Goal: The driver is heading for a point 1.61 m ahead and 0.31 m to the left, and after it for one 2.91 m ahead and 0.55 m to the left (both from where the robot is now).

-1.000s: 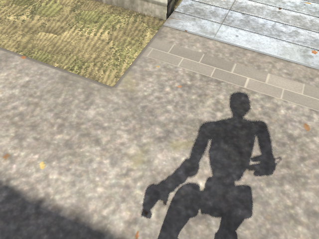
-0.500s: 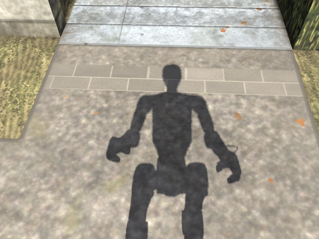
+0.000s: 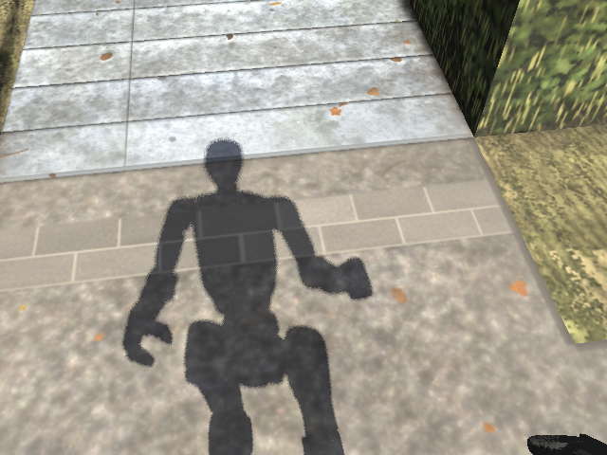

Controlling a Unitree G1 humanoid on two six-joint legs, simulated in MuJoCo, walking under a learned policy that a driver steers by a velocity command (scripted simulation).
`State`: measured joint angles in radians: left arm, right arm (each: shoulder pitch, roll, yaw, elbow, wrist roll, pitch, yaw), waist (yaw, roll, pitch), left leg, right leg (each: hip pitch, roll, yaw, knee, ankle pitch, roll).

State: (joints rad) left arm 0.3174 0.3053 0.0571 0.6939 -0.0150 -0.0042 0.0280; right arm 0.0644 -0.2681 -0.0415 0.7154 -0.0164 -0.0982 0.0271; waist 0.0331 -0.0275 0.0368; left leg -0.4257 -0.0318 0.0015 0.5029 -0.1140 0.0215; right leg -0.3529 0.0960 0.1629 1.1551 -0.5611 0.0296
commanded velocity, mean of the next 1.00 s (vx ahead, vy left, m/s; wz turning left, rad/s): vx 0.05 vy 0.00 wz -0.06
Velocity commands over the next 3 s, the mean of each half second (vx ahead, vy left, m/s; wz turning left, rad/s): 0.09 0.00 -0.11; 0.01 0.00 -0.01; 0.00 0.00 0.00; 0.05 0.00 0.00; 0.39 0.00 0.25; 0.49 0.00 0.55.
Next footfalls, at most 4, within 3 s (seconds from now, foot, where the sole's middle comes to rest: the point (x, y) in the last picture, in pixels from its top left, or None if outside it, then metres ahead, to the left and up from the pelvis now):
0.24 right None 0.11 -0.14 -0.77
2.54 left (276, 439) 0.48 0.10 -0.77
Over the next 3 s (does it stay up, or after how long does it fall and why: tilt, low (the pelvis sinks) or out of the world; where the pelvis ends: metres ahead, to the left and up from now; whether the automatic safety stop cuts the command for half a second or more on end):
stays up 0.59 0.04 0.00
